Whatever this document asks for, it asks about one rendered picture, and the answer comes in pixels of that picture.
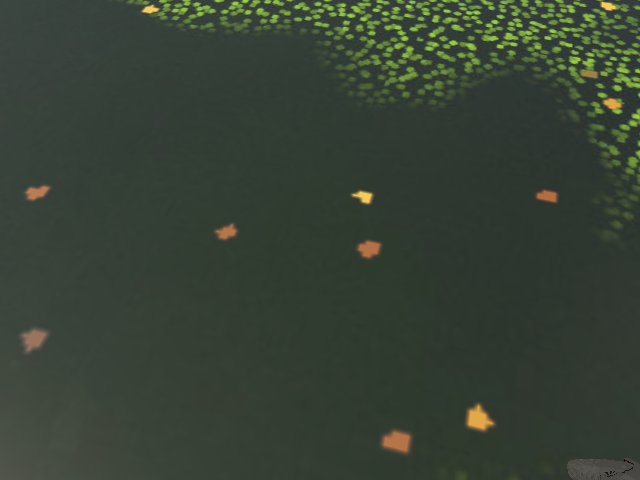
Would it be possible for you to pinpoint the right robot hand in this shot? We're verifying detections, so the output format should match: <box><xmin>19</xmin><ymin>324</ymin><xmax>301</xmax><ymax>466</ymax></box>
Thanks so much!
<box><xmin>567</xmin><ymin>458</ymin><xmax>640</xmax><ymax>480</ymax></box>

